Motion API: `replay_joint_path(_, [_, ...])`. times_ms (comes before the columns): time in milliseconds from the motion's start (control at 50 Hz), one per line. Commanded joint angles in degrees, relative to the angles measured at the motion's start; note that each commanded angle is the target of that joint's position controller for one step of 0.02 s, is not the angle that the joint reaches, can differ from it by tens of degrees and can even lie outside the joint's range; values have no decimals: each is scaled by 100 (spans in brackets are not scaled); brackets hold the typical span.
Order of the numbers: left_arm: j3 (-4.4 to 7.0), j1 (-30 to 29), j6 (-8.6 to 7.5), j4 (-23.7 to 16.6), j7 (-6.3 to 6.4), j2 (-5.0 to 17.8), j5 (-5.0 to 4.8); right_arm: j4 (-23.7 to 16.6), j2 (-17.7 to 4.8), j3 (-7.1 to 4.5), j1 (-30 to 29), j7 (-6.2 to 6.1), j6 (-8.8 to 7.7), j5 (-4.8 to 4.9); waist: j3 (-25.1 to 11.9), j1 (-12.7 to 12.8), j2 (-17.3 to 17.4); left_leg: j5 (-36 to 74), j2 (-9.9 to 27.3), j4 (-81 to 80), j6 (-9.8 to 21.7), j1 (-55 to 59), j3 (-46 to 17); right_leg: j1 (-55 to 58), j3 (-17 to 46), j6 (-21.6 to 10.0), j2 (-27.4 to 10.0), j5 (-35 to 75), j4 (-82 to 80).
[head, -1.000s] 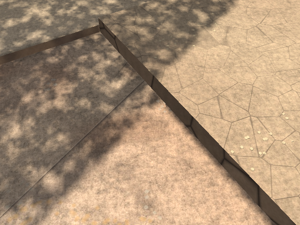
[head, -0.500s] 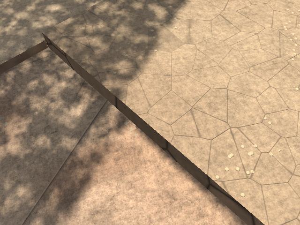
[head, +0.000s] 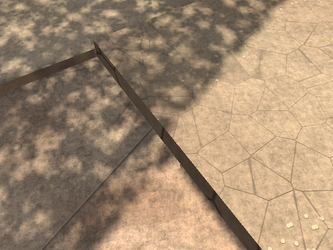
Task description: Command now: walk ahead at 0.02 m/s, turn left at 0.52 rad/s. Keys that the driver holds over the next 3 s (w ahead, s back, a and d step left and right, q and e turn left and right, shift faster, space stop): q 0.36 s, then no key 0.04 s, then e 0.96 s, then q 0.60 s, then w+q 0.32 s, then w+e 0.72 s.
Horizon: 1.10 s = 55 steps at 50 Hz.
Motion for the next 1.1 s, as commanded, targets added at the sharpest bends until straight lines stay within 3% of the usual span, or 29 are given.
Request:
replay_joint_path(20, [210, 562, -157, -161, -48, 558, -11, -458, -892, -266, -190, -53, 28, 78, -864, 281, 851, -979, 1112, -699, 703, 523, -1589, 854, -280, -196, 65, 663, -1196])
replay_joint_path(40, [291, 702, -166, -149, -28, 812, 51, -459, -749, -225, -76, -55, 37, 82, -853, 273, 535, -1491, 842, -296, 450, 108, -1353, 1321, 119, -411, -512, 705, -1622])
replay_joint_path(60, [419, 667, -123, -173, 8, 1375, 212, -634, -517, -168, -122, -32, 7, 58, -582, 118, -885, -2357, 77, 830, 116, -958, -366, 1494, 1480, -1086, -1676, 643, -2070])
replay_joint_path(80, [418, 403, -135, -283, 6, 1319, 373, -662, -741, -242, -107, -1, -76, 5, -489, 140, -1669, -2855, -110, 2371, -145, -1213, 181, 1068, 2421, -1756, -2474, 1277, -2378])
replay_joint_path(100, [314, 35, -170, -460, 50, 993, 339, -511, -1018, -348, 88, 25, -96, -17, -495, 5, -1191, -2581, 141, 3266, -257, -1145, 38, 981, 2064, -1773, -2401, 1673, -2237])
replay_joint_path(120, [264, -221, -182, -523, 85, 781, 226, -334, -1021, -380, 276, 29, -52, 10, -457, -105, -847, -2276, 169, 3615, -338, -1124, 122, 1003, 1441, -1504, -2038, 1882, -2069])
replay_joint_path(160, [206, -249, -174, -534, 119, 644, 69, -210, -734, -308, 391, 7, 57, 2, -375, -19, -712, -1865, 237, 4199, -533, -1368, 254, 1303, 780, -1318, -1713, 2399, -1868])
replay_joint_path(220, [235, 157, -74, -448, 161, 747, 113, -462, -495, -186, -104, 53, 71, 97, -326, 283, -928, -1587, 437, 3648, -711, -1534, 665, 1769, 235, -1421, -1580, 2801, -1867])
replay_joint_path(280, [320, 348, 8, -405, 165, 960, 107, -649, -405, -112, -382, 124, 62, 86, -483, 473, -1106, -1712, 675, 2773, -763, -1199, 844, 2106, 80, -1518, -1775, 2963, -1816])
replay_joint_path(360, [417, 215, 26, -418, 64, 1184, 37, -704, -483, -121, -321, 210, 97, 74, -571, 454, -1244, -1703, 687, 1716, -585, -200, 1266, 1754, -259, -1487, -1915, 3114, -1738])
replay_joint_path(420, [396, 119, 0, -326, 11, 1159, -128, -582, -406, -131, 11, 241, 113, 41, -582, 209, -1129, -960, 535, 173, -211, 669, 1347, 1549, -310, -1298, -1849, 3080, -1308])
replay_joint_path(440, [323, 220, -20, -230, -11, 981, -170, -478, -424, -142, 225, 220, 100, 16, -611, 99, -925, -247, 460, -656, -16, 1358, 1305, 1219, -439, -1048, -1688, 2822, -1042])
replay_joint_path(460, [190, 489, -71, -131, -64, 632, -28, -449, -620, -168, 391, 167, 93, -5, -918, 144, -238, 1042, 991, -803, 146, 2470, 600, 529, -776, -583, -1362, 1874, -470])
replay_joint_path(480, [-35, 561, -144, -285, -182, 112, 328, -571, -1020, -178, 346, 69, 94, -101, -1172, 339, 1530, 3758, 2490, -339, 738, 3286, -860, -701, -1195, 1, -790, -1290, 798])
replay_joint_path(500, [80, 274, -115, -264, -127, 425, 165, -511, -558, -30, 301, 117, -24, -292, -1344, 17, 1140, 3098, 2844, -489, 1561, 2293, -879, -538, -580, 171, -777, -1829, 1347])
replay_joint_path(520, [154, 188, -59, -190, -100, 707, -5, -435, -383, 29, 58, 174, -133, -317, -994, 69, 792, 2326, 2465, -667, 1484, 1958, -471, -424, -449, 212, -821, -1659, 1613])
replay_joint_path(540, [185, 230, -2, -105, -71, 719, -53, -331, -367, 29, -201, 182, -209, -281, -760, 157, 820, 1752, 2172, -737, 1219, 1816, -146, -500, -403, 224, -803, -1358, 1656])
replay_joint_path(600, [255, 539, 142, 144, 45, 782, -30, -176, -417, 30, -541, 125, -309, -225, -449, 283, 810, 1861, 1972, -832, 1046, 1315, 405, -170, -263, 326, -619, -666, 1919])
replay_joint_path(680, [255, 435, 181, 22, 87, 689, -93, -19, -499, -40, -509, -22, -204, -148, -338, 119, 682, 1272, 2163, -873, 1221, 1667, 457, -554, -419, 363, -588, -637, 1874])
replay_joint_path(820, [187, 346, 222, -269, -34, 522, -64, 170, -685, -161, -642, -47, -93, -106, -429, 75, 586, 1392, 2503, -817, 1373, 1827, 575, -220, -777, 164, -653, -730, 1050])
replay_joint_path(880, [208, 530, 239, -312, -136, 535, -77, 219, -787, -203, -772, -43, -67, -17, -542, 241, 627, 1591, 2530, -526, 1175, 1821, 785, 230, -966, -74, -563, -351, 303])
replay_joint_path(920, [265, 846, 231, -237, -177, 612, -56, 342, -739, -211, -708, -47, -40, 89, -579, 429, 466, 894, 2242, 74, 677, 1499, 1205, 974, -1076, -385, -329, 747, -947])
replay_joint_path(940, [390, 963, 214, -246, -121, 1006, -36, 431, -539, -181, -422, -22, -51, 20, -559, 337, -413, -203, 1791, 1082, 134, 781, 1728, 1621, -236, -698, -717, 2173, -1513])
replay_joint_path(960, [534, 1015, 173, -406, -22, 1701, -35, 126, -202, -55, -708, 14, -76, -293, -463, 254, -2086, -3086, 821, 2799, -526, -1028, 1992, 2382, 1916, -1644, -2192, 4577, -1572])
replay_joint_path(980, [474, 1122, 26, -520, -109, 1567, 218, -15, -370, -104, -1234, -30, -112, -179, -865, 665, -1425, -3643, 526, 3851, -519, -1287, 966, 2049, 2441, -2450, -2561, 4206, -1828])
replay_joint_path(1000, [436, 829, -102, -550, -150, 1434, 221, 38, -548, -167, -1209, -42, -101, -28, -680, 499, -858, -3202, 672, 4189, -436, -1427, 713, 1962, 1943, -2288, -2279, 3615, -1909])
replay_joint_path(1040, [358, 251, -148, -623, -76, 1099, -27, 252, -657, -235, -937, -103, -81, -43, -438, 215, -489, -2220, 844, 3962, -415, -1540, 598, 1876, 1343, -1695, -1753, 2860, -1874])
replay_joint_path(1060, [311, 139, -129, -661, -27, 1017, -75, 294, -669, -251, -839, -119, -82, -82, -444, 135, -559, -1869, 814, 3944, -470, -1355, 596, 1746, 1188, -1597, -1597, 2961, -1888])
replay_joint_path(1100, [282, 231, -102, -711, 25, 972, -32, 345, -583, -245, -678, -97, -114, -52, -606, 114, -633, -1462, 693, 3941, -553, -1159, 613, 1798, 1060, -1573, -1440, 3132, -1891])
Next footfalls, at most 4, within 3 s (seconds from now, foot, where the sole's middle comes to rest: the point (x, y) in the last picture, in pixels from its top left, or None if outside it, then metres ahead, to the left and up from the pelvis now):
0.04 right None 0.07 -0.13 -0.77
0.46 left None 0.01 0.13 -0.77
0.94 right None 0.02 -0.11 -0.77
1.48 left None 0.08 0.12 -0.77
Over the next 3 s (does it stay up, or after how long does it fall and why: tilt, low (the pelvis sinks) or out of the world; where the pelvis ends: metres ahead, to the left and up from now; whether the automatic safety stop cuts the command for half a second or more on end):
stays up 0.44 0.14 0.01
